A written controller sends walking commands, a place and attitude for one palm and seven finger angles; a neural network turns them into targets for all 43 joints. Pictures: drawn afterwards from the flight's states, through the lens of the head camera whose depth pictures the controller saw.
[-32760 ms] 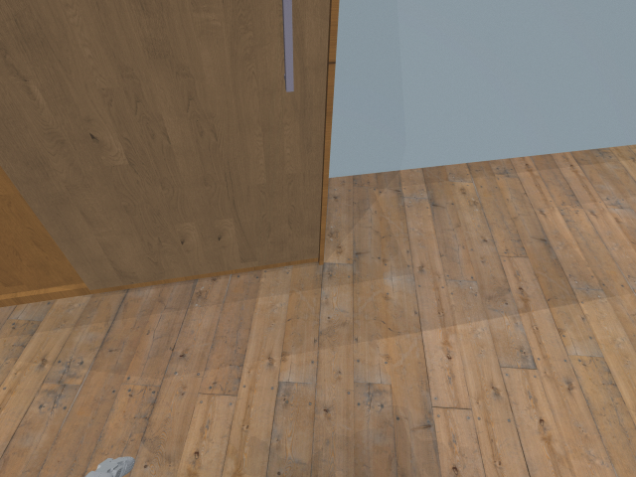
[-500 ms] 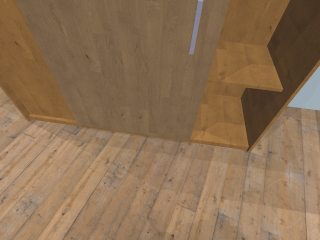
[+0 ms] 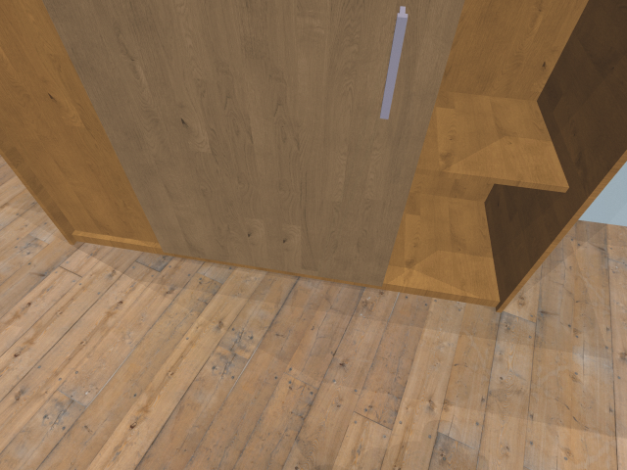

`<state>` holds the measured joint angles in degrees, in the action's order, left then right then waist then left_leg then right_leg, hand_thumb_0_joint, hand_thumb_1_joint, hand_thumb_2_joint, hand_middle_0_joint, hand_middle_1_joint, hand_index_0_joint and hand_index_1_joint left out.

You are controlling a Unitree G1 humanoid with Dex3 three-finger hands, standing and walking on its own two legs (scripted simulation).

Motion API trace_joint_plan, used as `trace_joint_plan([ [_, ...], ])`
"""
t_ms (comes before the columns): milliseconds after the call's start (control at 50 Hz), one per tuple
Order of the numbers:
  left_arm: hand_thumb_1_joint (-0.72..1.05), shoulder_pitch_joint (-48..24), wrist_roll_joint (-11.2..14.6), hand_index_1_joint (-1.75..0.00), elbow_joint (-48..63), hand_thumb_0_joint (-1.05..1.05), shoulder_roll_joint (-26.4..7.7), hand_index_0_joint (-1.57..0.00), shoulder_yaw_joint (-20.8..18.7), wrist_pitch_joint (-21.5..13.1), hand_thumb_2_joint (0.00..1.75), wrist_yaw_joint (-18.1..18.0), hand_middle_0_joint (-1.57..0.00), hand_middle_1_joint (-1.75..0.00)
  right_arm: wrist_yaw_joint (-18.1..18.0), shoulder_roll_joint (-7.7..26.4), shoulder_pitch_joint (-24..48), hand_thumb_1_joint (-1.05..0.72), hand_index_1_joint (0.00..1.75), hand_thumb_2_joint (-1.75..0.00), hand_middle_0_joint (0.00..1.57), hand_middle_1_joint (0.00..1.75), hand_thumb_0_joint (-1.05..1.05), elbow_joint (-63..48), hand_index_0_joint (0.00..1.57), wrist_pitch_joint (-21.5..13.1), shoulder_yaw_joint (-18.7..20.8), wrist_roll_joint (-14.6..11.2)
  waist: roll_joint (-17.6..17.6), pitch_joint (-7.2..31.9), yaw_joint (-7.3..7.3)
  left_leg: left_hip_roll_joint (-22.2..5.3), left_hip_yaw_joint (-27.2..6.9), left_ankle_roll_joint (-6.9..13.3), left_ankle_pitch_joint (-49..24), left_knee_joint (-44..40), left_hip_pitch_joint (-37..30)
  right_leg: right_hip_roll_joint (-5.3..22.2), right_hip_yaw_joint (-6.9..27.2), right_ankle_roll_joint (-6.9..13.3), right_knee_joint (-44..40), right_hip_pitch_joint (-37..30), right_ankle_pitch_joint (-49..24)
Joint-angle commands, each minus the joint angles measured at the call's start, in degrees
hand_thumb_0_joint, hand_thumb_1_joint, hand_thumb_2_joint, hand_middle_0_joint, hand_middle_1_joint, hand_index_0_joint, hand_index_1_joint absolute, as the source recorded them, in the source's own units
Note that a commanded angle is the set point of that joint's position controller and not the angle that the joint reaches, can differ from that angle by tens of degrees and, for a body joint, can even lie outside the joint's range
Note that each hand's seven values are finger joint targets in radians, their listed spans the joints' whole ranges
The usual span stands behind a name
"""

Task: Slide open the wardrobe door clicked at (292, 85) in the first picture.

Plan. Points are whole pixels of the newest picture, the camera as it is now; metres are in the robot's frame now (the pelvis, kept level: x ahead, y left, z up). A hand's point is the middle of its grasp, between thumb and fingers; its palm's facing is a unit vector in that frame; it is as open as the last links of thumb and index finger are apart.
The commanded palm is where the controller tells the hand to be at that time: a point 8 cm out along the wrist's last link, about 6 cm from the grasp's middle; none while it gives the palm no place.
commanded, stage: look to check the result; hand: right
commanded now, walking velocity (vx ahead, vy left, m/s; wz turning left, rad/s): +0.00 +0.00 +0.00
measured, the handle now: (392, 66) +0.81 -0.10 +0.12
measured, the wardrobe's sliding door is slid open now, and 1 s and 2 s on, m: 0.43 0.43 0.43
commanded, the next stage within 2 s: stand and wait in 0.56 s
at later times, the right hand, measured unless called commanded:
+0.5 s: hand out of the picture +0.02 -0.17 -0.18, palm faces -0.01 +0.98 -0.18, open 7.3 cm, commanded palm none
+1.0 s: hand out of the picture +0.03 -0.18 -0.18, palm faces -0.01 +0.98 -0.18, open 7.3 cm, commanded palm none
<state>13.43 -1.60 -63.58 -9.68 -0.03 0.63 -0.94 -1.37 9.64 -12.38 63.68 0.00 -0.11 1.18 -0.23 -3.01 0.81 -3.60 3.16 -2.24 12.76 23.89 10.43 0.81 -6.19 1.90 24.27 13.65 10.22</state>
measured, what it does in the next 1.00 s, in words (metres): stands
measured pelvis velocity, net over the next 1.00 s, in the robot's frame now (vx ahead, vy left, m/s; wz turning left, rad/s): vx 0.02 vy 0.00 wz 0.01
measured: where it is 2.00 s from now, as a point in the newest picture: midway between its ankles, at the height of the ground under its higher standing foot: outside the picture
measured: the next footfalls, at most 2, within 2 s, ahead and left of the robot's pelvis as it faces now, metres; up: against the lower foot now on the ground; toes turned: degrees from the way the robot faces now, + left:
none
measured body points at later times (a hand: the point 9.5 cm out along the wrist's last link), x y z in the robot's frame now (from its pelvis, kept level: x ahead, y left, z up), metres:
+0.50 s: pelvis +0.02 +0.00 +0.00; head +0.04 +0.00 +0.45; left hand +0.03 +0.23 -0.16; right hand +0.02 -0.23 -0.16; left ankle +0.00 +0.14 -0.74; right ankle +0.03 -0.10 -0.74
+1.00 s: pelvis +0.02 +0.00 +0.00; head +0.04 -0.01 +0.45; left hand +0.03 +0.23 -0.15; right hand +0.03 -0.23 -0.16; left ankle +0.00 +0.14 -0.74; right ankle +0.03 -0.10 -0.74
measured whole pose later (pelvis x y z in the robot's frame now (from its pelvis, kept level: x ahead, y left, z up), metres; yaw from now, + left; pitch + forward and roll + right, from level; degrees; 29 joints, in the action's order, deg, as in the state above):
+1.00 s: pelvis +0.02 +0.00 +0.00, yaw +0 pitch -1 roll +0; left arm 12.4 -1.3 -65.3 -9.4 0.1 0.1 -1.4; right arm -1.5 9.6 -13.2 65.5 -0.4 -0.2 1.0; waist 0.7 -3.5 0.5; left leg -3.8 2.9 -2.7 13.2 21.0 6.7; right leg 0.4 -6.5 2.0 22.4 10.3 11.4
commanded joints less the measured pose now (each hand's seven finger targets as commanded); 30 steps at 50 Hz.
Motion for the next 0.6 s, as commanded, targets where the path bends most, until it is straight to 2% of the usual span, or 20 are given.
trace_joint_plan([
  [0, 0.90, 2.3, 0.4, -0.30, 1.7, 0.00, -6.1, -0.20, -1.3, -0.9, 0.90, -0.4, -0.20, -0.30, -0.4, 6.0, -3.4, -0.90, 0.30, -0.90, 0.20, 0.30, 0.00, -1.2, 0.20, -0.7, 1.5, -0.3, -0.6, 2.1, -0.32, -3.1, -3.7, 2.7, -2.7, -4.5, 1.4, 6.1, 6.7, -0.1, -5.5, -3.4, -2.9],
  [120, 0.90, 2.2, 0.5, -0.30, 1.3, 0.00, -6.2, -0.20, -1.3, -0.7, 0.90, -0.4, -0.20, -0.30, -0.4, 6.1, -4.0, -0.90, 0.30, -0.90, 0.20, 0.30, 0.00, -0.6, 0.20, -0.8, 1.4, -0.2, 0.9, 1.2, -0.32, -3.1, -3.8, 2.7, -2.7, -5.2, 1.7, 5.9, 6.4, -0.2, -5.2, -4.1, -3.1],
  [380, 0.90, 1.8, 0.5, -0.30, 0.6, 0.00, -5.8, -0.20, -1.1, -0.9, 0.90, -0.6, -0.20, -0.30, -0.4, 5.5, -4.4, -0.90, 0.30, -0.90, 0.20, 0.30, 0.00, 0.2, 0.20, -0.7, 1.2, -0.3, -0.3, 0.9, -0.34, -3.2, -3.6, 2.6, -3.6, -5.5, 0.7, 6.0, 6.2, -0.2, -5.9, -4.8, -4.0],
  [440, 0.90, 1.8, 0.5, -0.30, 0.5, 0.00, -5.9, -0.20, -1.0, -1.0, 0.90, -0.7, -0.20, -0.30, -0.5, 5.6, -4.4, -0.90, 0.30, -0.90, 0.20, 0.30, 0.00, 0.2, 0.20, -0.8, 1.2, -0.3, 0.7, 1.5, -0.34, -3.3, -3.5, 2.6, -5.1, -5.4, 0.0, 6.1, 6.3, -0.1, -5.5, -5.1, -6.2],
  [580, 0.90, 1.8, 0.5, -0.30, 0.3, 0.00, -5.8, -0.20, -1.0, -1.1, 0.90, -0.7, -0.20, -0.30, -0.4, 5.4, -4.5, -0.90, 0.30, -0.90, 0.20, 0.30, 0.00, 0.3, 0.20, -0.8, 1.2, -0.4, 0.3, 1.1, -0.39, -3.3, -3.6, 2.5, -4.5, -5.7, -0.1, 6.0, 6.2, -0.1, -6.0, -5.3, -5.6],
])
